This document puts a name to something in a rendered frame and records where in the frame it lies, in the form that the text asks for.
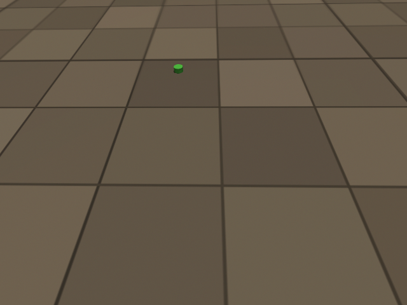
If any tin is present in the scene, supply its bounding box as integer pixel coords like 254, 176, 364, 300
174, 64, 183, 74

